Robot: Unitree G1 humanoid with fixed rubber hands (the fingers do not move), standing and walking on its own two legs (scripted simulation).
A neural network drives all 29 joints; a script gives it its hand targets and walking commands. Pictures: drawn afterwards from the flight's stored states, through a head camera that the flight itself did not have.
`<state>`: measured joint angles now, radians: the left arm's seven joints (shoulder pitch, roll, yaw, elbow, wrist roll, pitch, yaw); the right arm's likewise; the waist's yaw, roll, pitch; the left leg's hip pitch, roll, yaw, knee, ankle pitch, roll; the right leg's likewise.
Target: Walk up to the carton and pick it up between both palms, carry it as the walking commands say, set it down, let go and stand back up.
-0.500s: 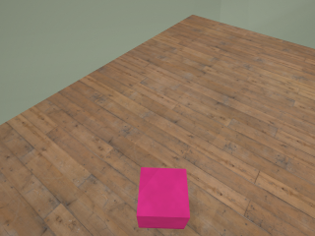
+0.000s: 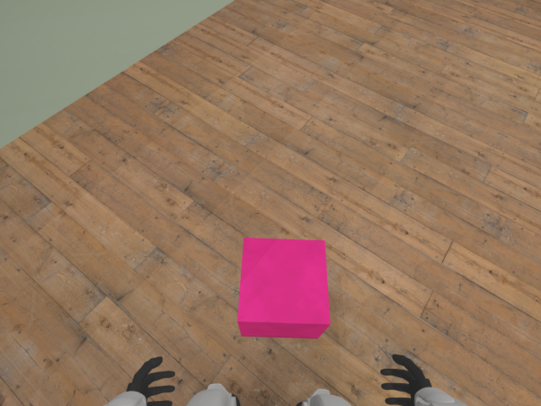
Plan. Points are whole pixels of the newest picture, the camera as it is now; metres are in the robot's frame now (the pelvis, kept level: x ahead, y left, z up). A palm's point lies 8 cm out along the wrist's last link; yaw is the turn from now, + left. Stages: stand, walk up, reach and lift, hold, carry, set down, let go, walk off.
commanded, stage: reach and lift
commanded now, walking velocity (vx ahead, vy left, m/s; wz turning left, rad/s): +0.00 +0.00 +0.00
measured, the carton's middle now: (281, 289) +0.47 -0.04 -0.63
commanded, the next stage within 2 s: none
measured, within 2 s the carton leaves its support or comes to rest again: neither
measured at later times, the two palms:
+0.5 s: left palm (157, 350) +0.22 +0.20 -0.15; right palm (410, 345) +0.23 -0.24 -0.14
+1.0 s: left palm (174, 269) +0.37 +0.20 -0.18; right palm (393, 263) +0.39 -0.24 -0.16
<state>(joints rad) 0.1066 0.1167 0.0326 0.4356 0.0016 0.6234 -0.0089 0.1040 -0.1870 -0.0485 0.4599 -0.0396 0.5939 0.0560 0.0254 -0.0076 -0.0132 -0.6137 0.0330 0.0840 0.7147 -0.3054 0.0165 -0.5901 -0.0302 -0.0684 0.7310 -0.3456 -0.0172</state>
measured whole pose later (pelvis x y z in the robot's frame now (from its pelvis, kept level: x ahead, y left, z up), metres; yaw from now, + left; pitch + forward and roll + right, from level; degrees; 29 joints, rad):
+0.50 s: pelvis -0.06 +0.00 -0.05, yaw +0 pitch +16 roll +0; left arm -0.27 0.12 0.08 0.48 -0.02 0.53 0.05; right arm -0.32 -0.25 -0.15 0.58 -0.01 0.47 0.09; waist 0.01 -0.01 0.05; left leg -0.95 0.04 0.08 1.02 -0.35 0.02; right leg -0.93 -0.04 -0.06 1.05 -0.40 -0.02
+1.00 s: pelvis -0.07 -0.01 -0.08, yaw +1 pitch +33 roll +0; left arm -0.87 0.24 0.20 0.83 -0.07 0.29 0.08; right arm -0.93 -0.35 -0.23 0.94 0.07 0.25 0.05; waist 0.00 0.00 -0.01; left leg -1.36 0.05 0.06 1.07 -0.29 0.02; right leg -1.34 -0.04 -0.08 1.10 -0.35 -0.04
